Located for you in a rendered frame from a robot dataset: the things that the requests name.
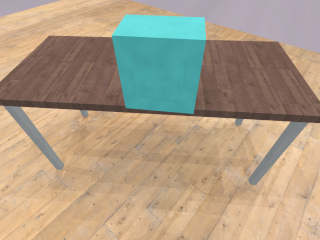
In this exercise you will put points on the table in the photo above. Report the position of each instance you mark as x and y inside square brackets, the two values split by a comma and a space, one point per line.
[254, 80]

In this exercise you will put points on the carton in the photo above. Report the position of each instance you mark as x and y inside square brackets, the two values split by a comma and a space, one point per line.
[159, 60]

